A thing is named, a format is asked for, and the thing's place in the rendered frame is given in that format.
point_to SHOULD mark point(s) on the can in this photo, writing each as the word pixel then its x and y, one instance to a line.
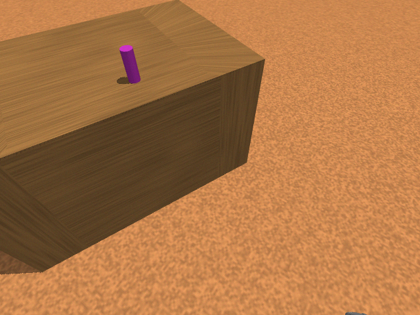
pixel 130 63

